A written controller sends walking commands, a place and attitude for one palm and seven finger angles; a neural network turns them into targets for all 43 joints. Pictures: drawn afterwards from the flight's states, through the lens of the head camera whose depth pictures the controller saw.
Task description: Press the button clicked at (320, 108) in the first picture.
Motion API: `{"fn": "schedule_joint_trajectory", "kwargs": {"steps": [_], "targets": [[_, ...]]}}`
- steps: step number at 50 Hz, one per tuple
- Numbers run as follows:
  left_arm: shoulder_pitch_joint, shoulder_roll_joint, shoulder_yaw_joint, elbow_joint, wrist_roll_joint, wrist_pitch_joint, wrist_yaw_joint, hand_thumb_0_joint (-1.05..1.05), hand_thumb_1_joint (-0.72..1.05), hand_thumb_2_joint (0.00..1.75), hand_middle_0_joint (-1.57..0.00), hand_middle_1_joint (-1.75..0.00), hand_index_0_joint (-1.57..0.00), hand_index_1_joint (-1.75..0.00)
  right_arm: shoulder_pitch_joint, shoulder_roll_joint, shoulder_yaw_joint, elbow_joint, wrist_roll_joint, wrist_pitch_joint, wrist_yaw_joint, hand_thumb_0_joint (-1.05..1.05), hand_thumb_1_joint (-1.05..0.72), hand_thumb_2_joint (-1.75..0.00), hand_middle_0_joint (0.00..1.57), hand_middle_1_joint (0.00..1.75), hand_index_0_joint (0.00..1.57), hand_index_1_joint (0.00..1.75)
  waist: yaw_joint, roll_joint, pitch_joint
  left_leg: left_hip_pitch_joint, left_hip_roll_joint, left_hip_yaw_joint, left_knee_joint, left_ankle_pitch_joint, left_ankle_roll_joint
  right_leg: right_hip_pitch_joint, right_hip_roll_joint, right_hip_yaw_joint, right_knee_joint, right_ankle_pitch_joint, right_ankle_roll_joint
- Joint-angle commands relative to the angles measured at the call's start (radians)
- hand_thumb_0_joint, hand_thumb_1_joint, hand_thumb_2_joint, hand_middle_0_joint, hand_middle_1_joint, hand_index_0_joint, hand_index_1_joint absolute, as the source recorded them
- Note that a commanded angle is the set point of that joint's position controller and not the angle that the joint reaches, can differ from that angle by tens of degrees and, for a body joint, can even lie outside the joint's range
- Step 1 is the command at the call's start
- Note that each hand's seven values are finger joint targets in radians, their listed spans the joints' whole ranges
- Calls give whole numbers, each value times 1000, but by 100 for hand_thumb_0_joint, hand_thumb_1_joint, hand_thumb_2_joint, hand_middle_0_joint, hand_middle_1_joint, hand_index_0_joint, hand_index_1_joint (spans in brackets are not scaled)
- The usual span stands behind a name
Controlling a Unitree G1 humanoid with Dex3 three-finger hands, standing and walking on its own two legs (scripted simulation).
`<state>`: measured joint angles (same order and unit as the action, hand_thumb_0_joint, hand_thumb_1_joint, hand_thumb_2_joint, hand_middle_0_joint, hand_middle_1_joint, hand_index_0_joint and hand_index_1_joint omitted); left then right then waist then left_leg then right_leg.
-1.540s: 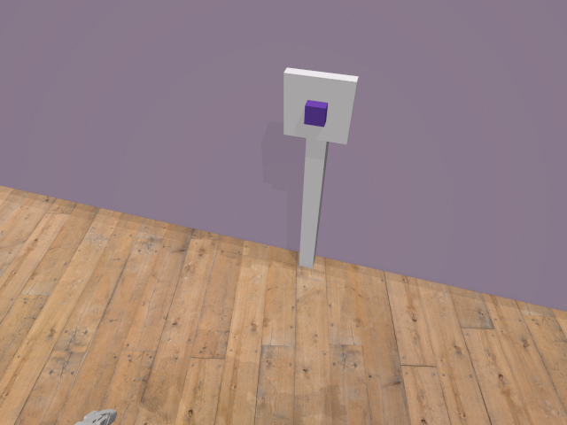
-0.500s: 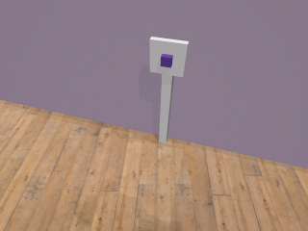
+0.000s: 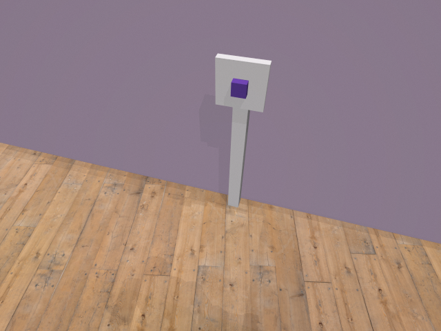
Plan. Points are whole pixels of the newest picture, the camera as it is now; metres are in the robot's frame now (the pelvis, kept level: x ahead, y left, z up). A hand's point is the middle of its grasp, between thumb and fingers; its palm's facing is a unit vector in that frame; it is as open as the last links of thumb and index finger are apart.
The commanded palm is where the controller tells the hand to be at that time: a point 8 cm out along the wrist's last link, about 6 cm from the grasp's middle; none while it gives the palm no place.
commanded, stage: turn to face it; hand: left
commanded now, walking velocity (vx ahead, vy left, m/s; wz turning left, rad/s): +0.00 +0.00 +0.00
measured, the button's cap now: (239, 88) +0.85 -0.01 -0.01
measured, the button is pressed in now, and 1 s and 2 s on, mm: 0 0 0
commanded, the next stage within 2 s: take the last steps up to it in 0.58 s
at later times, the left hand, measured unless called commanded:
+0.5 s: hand out of the picture +0.04 +0.20 -0.18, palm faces -0.07 -0.97 -0.24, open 7.4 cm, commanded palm none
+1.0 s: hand out of the picture +0.01 +0.16 -0.18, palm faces -0.07 -0.97 -0.22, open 7.3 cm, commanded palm none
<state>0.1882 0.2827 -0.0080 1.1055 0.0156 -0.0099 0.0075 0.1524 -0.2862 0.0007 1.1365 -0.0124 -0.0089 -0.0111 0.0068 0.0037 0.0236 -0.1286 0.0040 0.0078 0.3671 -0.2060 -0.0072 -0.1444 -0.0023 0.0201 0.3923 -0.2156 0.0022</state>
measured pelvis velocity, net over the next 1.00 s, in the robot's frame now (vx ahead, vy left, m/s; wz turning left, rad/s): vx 0.01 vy -0.02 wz -0.17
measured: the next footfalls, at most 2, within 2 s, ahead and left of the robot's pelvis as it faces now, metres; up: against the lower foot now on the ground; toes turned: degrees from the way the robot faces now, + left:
left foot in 1.30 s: +0.23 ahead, +0.08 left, +0.00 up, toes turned -4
right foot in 1.92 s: +0.38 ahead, -0.18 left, +0.00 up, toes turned -22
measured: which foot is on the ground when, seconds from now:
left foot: down 0.00-0.90, up 0.92-1.00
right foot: down 0.00-1.00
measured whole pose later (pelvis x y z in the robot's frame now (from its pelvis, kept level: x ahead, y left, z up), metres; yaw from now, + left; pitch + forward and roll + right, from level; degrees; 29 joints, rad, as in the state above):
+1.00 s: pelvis +0.01 -0.02 -0.02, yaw -10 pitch -1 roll -1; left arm 0.41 0.15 0.04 1.05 0.03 -0.04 0.01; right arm 0.29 -0.21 -0.06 1.09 -0.03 0.02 0.00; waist 0.02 0.05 -0.01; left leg -0.41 0.08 0.07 1.02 -0.42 0.00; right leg -0.18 0.04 -0.04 0.55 -0.35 -0.05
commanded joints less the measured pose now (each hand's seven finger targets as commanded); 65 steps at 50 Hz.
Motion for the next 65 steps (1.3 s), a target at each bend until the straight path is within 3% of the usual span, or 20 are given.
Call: {"fn": "schedule_joint_trajectory", "kwargs": {"steps": [1, 9, 18, 30, 35, 38, 40, 42, 43, 44, 45, 46, 48, 51, 53, 60, 62, 63, 64, 65], "targets": [[-6, 179, 37, -53, -5, -21, 12, 0, 90, 90, -20, -30, -20, -30, -22, -175, -29, -54, 3, -24, -11, 0, -90, -90, 20, 30, 20, 30, -2, -5, -35, 8, 110, -90, -60, 148, 24, -9, -107, 88, -69, 155, -28], [-9, 178, 40, -56, -4, -16, 11, 0, 90, 90, -20, -30, -20, -30, -11, -173, -32, -53, 1, -23, -15, 0, -90, -90, 20, 30, 20, 30, -4, 3, -19, 18, 116, -72, -55, 138, 19, -28, -98, 106, -67, 173, -34], [48, 105, 46, -73, -2, 15, 13, 0, 90, 90, -20, -30, -20, -30, 53, -87, -33, -70, 2, -4, -24, 0, -90, -90, 20, 30, 20, 30, -5, -11, -21, -10, 126, -16, 23, 106, 8, -76, -83, 142, 17, 230, -38], [64, 72, 72, -141, 4, 32, 10, 0, 90, 90, -20, -30, -20, -30, 97, -41, -61, -113, -1, 8, -23, 0, -90, -90, 20, 30, 20, 30, -11, -32, 32, -75, 117, 2, 85, -124, 21, -238, -60, 226, 30, -11, -63], [99, 21, 74, -155, 8, 32, 3, 0, 90, 90, -20, -30, -20, -30, 108, -61, -74, -123, -7, 2, -20, 0, -90, -90, 20, 30, 20, 30, 2, 76, 2, -104, 205, -82, -37, -280, 67, -227, 20, 122, 164, -123, -38], [132, -17, 80, -157, 18, 37, -11, 0, 90, 90, -20, -30, -20, -30, 95, -105, -94, -138, -10, -6, -15, 0, -90, -90, 20, 30, 20, 30, 10, 176, 4, -187, 366, -224, -195, -524, 164, -214, 35, -20, 496, -216, -14], [137, -32, 83, -159, 20, 34, -21, 0, 90, 90, -20, -30, -20, -30, 71, -101, -95, -144, -17, -13, -14, 0, -90, -90, 20, 30, 20, 30, 19, 136, 53, -198, 378, -179, -181, -466, 171, -229, -22, -16, 467, -248, -19], [229, -63, 77, -124, 17, 14, -24, 0, 90, 90, -20, -30, -20, -30, 65, -84, -89, -133, -22, -7, -12, 0, -90, -90, 20, 30, 20, 30, 55, 60, 63, -265, 296, -51, -26, -430, 108, -58, -6, -67, 232, -187, -22], [302, -53, 75, -89, 19, 2, -19, 0, 90, 90, -20, -30, -20, -30, 80, -55, -82, -121, -20, -4, -7, 0, -90, -90, 20, 30, 20, 30, 82, -56, 77, -324, 220, 27, 144, -430, 71, 15, 6, -38, 94, -174, -29], [372, 14, 85, -65, 24, -15, -4, 0, 90, 90, -20, -30, -20, -30, 90, 18, -70, -140, -8, -3, -5, 0, -90, -90, 20, 30, 20, 30, 94, -313, 105, -490, 88, 141, 454, -411, 14, 73, -168, 280, -121, -319, -77], [427, 71, 87, -56, 9, -23, 12, 0, 90, 90, -20, -30, -20, -30, 31, 38, -60, -182, -12, -12, 2, 0, -90, -90, 20, 30, 20, 30, 102, -380, 152, -612, 39, 104, 641, -397, 4, 52, -318, 556, -252, -271, -142], [408, 60, 84, -61, 5, -29, 19, 0, 90, 90, -20, -30, -20, -30, 25, 12, -65, -187, -16, -16, 8, 0, -90, -90, 20, 30, 20, 30, 72, -209, 141, -604, 73, 22, 704, -303, 13, 53, -336, 508, -251, -236, -186], [344, 29, 85, -65, 6, -47, 22, 0, 90, 90, -20, -30, -20, -30, 33, 23, -70, -170, -17, -26, 14, 0, -90, -90, 20, 30, 20, 30, 39, -171, 87, -593, 95, 21, 754, -197, 12, 69, -288, 447, -206, -112, -198], [271, -14, 69, -80, 9, -59, 20, 0, 90, 90, -20, -30, -20, -30, 64, 42, -72, -147, -16, -18, 21, 0, -90, -90, 20, 30, 20, 30, -12, -74, 120, -495, 116, 27, 731, -87, -6, -68, -239, 280, -221, -71, -212], [285, -15, 69, -66, 11, -65, 18, 0, 90, 90, -20, -30, -20, -30, 53, 61, -72, -151, -12, -15, 26, 0, -90, -90, 20, 30, 20, 30, -13, -76, 126, -479, 106, 49, 666, -49, -13, -58, -213, 219, -235, -25, -201], [362, -9, 77, -4, 18, -64, 22, 0, 90, 90, -20, -30, -20, -30, -58, 92, -63, -197, -3, -44, 29, 0, -90, -90, 20, 30, 20, 30, 38, -122, 89, -389, 82, 75, 351, -96, 11, 61, -226, 169, -159, 163, -188], [334, -10, 79, 1, 15, -62, 21, 0, 90, 90, -20, -30, -20, -30, 27, 89, -64, -169, -4, -55, 20, 0, -90, -90, 20, 30, 20, 30, -5, -97, 66, -215, 48, 105, 227, -39, 22, 11, -194, 124, -72, 222, -159], [321, -20, 82, 3, 13, -60, 19, 0, 90, 90, -20, -30, -20, -30, 146, 67, -69, -128, -7, -63, 11, 0, -90, -90, 20, 30, 20, 30, -53, -50, 20, -36, 33, 98, 150, 1, 33, -54, -146, 81, 69, 239, -135], [337, -50, 80, -1, 6, -59, 13, 0, 90, 90, -20, -30, -20, -30, 290, 1, -84, -86, -12, -69, -2, 0, -90, -90, 20, 30, 20, 30, -101, 75, -69, 183, 124, -20, 93, -23, 61, -170, -81, 36, 295, 152, -103], [370, -107, 69, -17, -2, -57, 3, 0, 90, 90, -20, -30, -20, -30, 396, -108, -106, -60, -22, -74, -11, 0, -90, -90, 20, 30, 20, 30, -107, 350, -137, 323, 414, -400, -42, -38, 148, -403, 41, -86, 617, -280, -46]]}}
